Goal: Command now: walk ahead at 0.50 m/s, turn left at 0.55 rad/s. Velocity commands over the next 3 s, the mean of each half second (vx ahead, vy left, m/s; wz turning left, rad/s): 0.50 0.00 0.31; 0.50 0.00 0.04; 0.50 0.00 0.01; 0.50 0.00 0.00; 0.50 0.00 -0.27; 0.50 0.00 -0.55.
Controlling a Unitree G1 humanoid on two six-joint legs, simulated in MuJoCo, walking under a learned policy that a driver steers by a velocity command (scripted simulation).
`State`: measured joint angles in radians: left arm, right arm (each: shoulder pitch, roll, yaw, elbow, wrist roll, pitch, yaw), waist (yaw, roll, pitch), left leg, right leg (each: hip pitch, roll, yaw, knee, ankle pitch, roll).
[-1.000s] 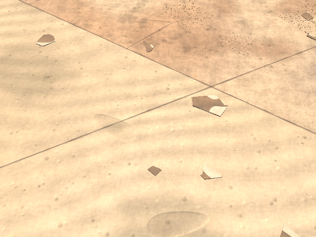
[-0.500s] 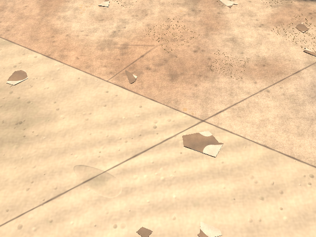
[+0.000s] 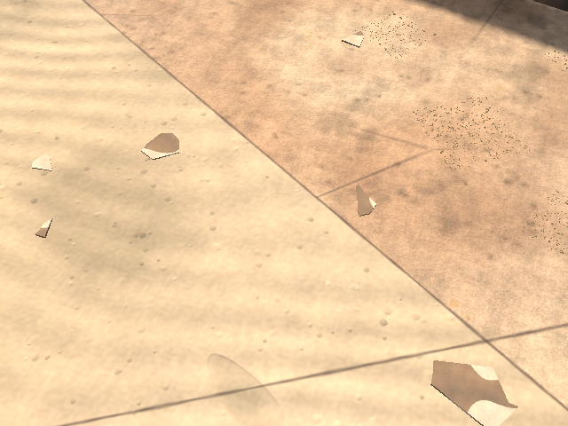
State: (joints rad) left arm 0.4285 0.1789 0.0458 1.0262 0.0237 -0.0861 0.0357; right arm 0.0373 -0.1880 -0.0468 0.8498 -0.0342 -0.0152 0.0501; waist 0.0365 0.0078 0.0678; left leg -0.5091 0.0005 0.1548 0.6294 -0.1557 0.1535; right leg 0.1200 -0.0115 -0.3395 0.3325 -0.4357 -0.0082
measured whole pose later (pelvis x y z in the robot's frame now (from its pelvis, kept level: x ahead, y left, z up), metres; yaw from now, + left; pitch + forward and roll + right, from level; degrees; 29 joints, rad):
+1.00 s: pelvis +0.54 +0.04 +0.02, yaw +9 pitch +1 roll -2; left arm 0.44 0.20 0.03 1.00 0.01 -0.09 -0.01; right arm 0.09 -0.22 -0.02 0.86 -0.03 -0.03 0.04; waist 0.05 0.04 0.04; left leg -0.62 0.11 0.03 0.68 -0.03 0.02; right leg 0.03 0.08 -0.07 0.18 -0.23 -0.07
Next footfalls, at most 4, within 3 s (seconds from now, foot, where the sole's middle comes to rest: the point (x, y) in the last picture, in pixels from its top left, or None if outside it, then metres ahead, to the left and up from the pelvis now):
0.04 left None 0.16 0.06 -0.76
0.58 right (324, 397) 0.51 -0.04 -0.76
1.14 left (230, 297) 0.76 0.20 -0.76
1.70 right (287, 201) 1.09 0.06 -0.76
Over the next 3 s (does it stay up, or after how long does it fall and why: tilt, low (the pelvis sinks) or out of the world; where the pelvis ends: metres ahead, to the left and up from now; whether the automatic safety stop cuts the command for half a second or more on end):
stays up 1.57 0.13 0.01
